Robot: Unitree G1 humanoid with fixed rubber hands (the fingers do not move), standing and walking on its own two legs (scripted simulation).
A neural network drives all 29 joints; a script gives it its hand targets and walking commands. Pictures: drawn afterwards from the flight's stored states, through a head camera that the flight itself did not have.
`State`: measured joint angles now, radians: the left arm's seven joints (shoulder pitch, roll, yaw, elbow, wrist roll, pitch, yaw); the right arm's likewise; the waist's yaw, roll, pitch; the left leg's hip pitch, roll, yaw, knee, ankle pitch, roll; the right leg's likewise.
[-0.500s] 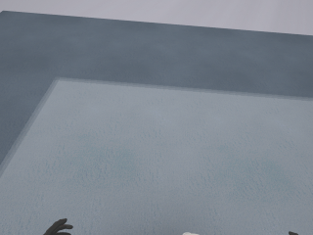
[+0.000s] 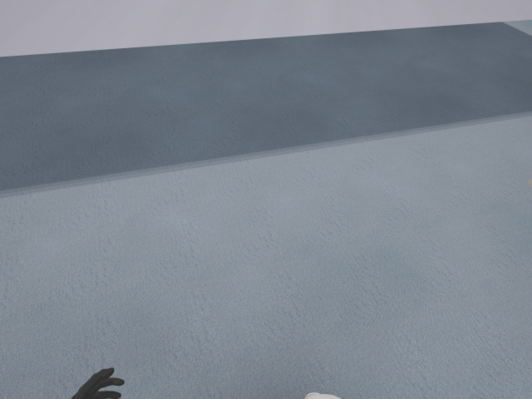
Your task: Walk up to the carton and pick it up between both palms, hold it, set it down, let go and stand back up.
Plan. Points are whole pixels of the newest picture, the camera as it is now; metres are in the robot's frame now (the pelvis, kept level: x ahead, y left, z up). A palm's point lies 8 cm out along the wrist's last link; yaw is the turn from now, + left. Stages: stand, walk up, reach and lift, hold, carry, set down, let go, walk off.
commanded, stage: walk up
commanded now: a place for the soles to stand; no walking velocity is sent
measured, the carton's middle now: out of the picture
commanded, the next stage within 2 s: none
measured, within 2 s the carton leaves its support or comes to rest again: neither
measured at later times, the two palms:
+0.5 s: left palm (174, 257) +0.38 +0.21 -0.11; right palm out of the picture +0.10 -0.35 -0.07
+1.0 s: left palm (253, 171) +0.64 +0.06 -0.12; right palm (506, 377) +0.18 -0.36 -0.07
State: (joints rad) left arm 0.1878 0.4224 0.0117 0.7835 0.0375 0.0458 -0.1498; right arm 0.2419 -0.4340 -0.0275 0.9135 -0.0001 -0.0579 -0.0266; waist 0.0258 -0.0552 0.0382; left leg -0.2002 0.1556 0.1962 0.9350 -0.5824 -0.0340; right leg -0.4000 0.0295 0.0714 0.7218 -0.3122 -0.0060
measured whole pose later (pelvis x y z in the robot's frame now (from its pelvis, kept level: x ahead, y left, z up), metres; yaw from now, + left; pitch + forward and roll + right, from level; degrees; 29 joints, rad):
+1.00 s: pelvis +0.36 -0.08 +0.00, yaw -36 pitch -1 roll -2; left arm 0.15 0.42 0.01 0.72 0.01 0.02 -0.12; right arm 0.34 -0.41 -0.03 0.88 0.00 -0.06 0.00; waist -0.03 -0.07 0.10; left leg -0.12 0.11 0.20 0.90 -0.54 0.00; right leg -0.43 0.06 -0.02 0.70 -0.25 -0.03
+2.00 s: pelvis +0.65 -0.32 +0.01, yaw -62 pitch +0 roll -1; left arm 0.17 0.42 0.01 0.76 0.02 0.01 -0.10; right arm 0.35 -0.39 -0.03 0.84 0.00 -0.11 0.00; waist -0.02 -0.09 0.07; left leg -0.13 0.07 0.14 0.63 -0.49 0.00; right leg -0.52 0.04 0.04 0.84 -0.30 -0.05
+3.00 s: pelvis +0.73 -0.62 +0.00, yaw -75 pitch -1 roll -1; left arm 0.20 0.42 0.01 0.81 0.01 -0.02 -0.05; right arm 0.35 -0.41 -0.03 0.84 0.00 -0.12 0.00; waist -0.02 -0.04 0.07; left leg -0.27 0.10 0.08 0.75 -0.44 -0.02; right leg -0.49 0.07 0.07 0.97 -0.39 -0.04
